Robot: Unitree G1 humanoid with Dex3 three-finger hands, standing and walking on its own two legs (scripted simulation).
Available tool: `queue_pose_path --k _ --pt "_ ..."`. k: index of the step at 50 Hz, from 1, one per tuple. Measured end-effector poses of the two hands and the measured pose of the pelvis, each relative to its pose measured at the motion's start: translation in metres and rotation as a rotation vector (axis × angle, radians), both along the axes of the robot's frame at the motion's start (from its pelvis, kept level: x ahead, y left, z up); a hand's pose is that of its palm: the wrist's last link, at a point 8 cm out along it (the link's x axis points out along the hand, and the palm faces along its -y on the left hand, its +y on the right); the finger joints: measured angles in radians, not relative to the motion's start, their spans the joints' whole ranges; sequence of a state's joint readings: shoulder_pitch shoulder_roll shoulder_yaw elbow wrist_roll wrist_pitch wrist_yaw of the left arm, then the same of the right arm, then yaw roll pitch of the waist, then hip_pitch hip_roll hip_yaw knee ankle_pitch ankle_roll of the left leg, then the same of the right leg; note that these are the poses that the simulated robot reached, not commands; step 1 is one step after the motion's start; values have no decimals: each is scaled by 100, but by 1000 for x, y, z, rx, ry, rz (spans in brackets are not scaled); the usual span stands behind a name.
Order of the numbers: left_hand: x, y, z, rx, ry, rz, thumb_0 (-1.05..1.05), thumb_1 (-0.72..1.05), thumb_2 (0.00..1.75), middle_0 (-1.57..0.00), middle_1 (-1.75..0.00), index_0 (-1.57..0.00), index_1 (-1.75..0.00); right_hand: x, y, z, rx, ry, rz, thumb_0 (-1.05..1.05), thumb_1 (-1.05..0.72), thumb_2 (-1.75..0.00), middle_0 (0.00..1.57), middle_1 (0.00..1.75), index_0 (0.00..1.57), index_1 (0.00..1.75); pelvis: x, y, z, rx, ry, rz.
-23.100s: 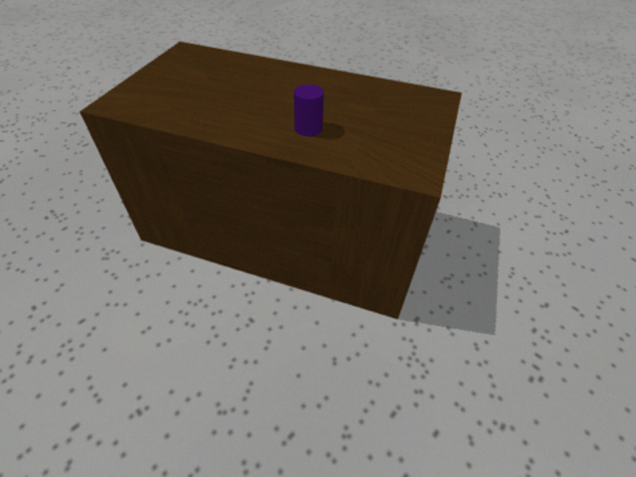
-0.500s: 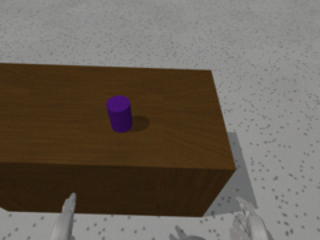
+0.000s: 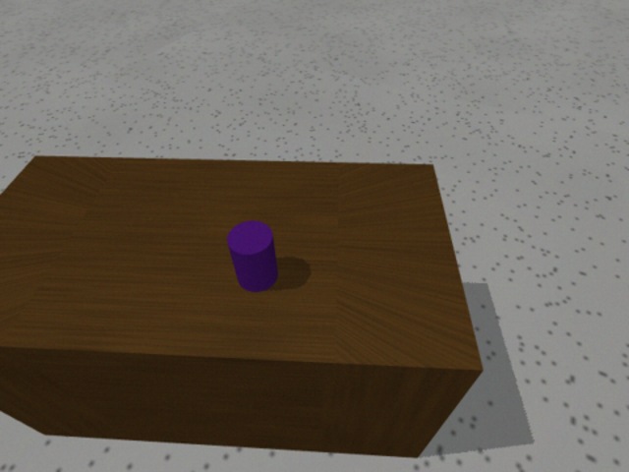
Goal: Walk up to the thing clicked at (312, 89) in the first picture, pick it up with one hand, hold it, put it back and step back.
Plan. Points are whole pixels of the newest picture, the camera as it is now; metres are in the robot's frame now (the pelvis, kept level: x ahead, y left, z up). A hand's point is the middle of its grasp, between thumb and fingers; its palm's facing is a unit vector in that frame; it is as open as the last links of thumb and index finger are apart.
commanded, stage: home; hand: left
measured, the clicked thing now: (254, 257) +0.51 +0.14 -0.10
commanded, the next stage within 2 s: stand in 1.04 s
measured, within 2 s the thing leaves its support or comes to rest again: neither
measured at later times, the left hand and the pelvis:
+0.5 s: hand out of the picture +0.03 +0.25 -0.13, palm faces -0.01 -0.92 -0.39, open 17.6 cm; pelvis -0.02 -0.01 +0.02, yaw +0 degrees
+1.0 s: hand out of the picture +0.04 +0.24 -0.13, palm faces +0.00 -0.93 -0.38, open 17.6 cm; pelvis -0.01 -0.02 +0.02, yaw +1 degrees
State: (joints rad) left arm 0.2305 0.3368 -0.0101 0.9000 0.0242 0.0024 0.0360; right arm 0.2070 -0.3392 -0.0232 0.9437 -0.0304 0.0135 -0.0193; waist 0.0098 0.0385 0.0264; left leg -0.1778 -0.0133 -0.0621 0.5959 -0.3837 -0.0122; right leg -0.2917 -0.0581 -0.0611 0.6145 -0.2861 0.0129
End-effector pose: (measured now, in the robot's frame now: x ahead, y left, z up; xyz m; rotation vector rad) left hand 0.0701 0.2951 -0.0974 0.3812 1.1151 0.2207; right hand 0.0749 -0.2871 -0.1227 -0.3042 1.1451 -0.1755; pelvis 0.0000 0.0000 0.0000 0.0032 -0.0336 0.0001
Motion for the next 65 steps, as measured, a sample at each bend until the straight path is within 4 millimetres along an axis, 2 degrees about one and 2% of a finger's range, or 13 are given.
queue_pose_path --k 9,22,29,59,65 --pt "-5 -9 2 -29 11 6 -1 -57 3 -6 -5 -6 -5 -8 5 7 21 15 -1 1 -90 -90 20 31 20 30 -8 -3 10 -2 -25 6" --pt "-41 -3 1 -22 107 58 -1 -57 3 -6 -5 -6 -5 -39 -10 9 5 99 -28 0 -90 -90 20 30 20 30 -17 -6 16 -1 -31 7" --pt "-51 -1 3 -16 138 76 -1 -57 3 -6 -5 -6 -5 -47 -13 8 5 125 -31 1 -90 -90 20 30 20 30 -19 -8 17 0 -30 8" --pt "-23 -19 4 -37 117 75 -1 -59 2 -6 -5 -6 -5 -28 -28 10 -2 114 -23 0 -90 -90 20 30 20 30 -9 -21 19 -2 -18 7" --pt "-16 -19 5 -38 103 70 -1 -45 16 -13 -15 -13 -16 -24 -27 11 -4 108 -22 0 -90 -89 20 30 20 30 -7 -22 19 -3 -18 8"
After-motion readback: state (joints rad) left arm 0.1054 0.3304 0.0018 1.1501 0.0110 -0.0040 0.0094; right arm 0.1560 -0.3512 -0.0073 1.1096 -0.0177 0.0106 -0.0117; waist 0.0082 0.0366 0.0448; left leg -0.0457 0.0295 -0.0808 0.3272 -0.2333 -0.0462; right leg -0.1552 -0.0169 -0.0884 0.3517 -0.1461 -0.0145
